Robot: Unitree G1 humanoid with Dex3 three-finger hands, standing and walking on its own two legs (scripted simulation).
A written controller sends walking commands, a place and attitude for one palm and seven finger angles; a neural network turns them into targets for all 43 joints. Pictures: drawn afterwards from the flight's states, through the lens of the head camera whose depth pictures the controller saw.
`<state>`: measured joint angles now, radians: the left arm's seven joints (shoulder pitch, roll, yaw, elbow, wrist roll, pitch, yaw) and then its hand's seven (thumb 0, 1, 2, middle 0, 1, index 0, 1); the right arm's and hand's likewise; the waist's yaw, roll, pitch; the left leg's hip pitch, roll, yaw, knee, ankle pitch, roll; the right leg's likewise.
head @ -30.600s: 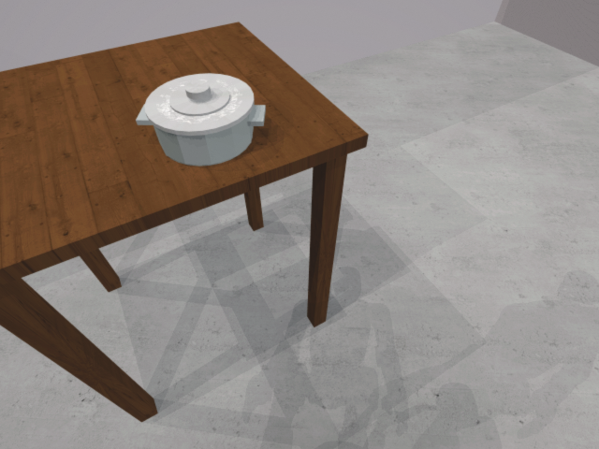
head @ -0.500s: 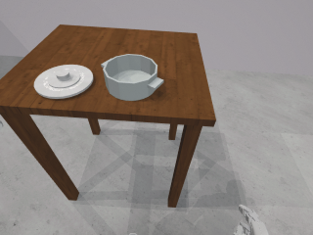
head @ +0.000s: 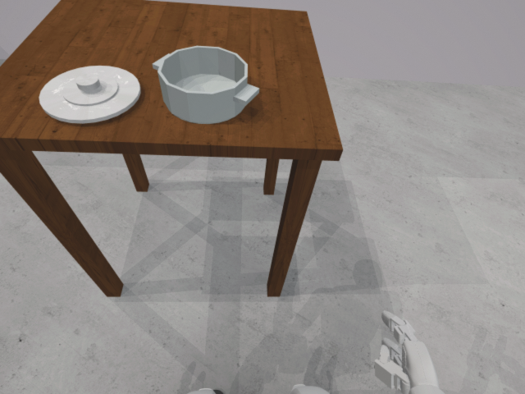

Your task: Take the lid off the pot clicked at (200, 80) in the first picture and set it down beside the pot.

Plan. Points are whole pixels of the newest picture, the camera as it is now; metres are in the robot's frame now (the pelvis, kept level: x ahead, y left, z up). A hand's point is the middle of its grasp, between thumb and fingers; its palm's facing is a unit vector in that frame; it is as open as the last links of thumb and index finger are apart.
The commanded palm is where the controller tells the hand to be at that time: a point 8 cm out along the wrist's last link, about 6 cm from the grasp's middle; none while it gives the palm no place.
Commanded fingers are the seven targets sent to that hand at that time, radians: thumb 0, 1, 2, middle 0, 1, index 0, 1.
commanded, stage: stop stepping back and stand still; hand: left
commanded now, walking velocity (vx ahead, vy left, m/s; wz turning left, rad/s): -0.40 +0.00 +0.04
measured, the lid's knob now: (88, 82) +0.64 +0.36 +0.10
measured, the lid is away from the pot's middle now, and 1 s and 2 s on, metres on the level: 0.23 0.23 0.23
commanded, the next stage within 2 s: let the arm hang, fingers relaxed in 1.74 s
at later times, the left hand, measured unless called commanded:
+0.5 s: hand out of the picture +0.05 +0.23 +0.28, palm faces +0.50 -0.76 -0.42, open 7.4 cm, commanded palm -0.01 +0.29 +0.28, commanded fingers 0.00 0.90 0.90 -0.20 -0.30 -0.20 -0.30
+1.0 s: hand out of the picture +0.07 +0.27 -0.01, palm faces +0.32 -0.87 -0.38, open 7.4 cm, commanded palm none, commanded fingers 0.00 0.90 0.90 -0.20 -0.30 -0.20 -0.30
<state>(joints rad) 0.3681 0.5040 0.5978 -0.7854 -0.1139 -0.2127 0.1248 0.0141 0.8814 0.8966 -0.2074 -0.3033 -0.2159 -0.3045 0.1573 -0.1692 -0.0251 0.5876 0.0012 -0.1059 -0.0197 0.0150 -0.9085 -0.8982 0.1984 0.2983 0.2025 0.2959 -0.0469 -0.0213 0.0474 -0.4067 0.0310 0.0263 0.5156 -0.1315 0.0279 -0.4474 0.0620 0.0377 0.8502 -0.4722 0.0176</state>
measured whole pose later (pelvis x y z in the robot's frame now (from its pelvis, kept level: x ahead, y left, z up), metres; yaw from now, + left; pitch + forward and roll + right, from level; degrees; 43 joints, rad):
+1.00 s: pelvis -0.12 +0.02 -0.01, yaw +13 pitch +0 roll +2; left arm 0.22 0.26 0.12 0.25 0.02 0.01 0.03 0.00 0.90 0.90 -0.19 -0.30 -0.20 -0.30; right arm 0.25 -0.26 -0.03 0.76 -0.01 0.02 0.02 0.01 -0.91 -0.90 0.20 0.30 0.20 0.30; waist -0.03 0.06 -0.06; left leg -0.41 0.04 0.07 0.90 -0.54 0.01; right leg -0.33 -0.04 -0.13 0.71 -0.38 -0.06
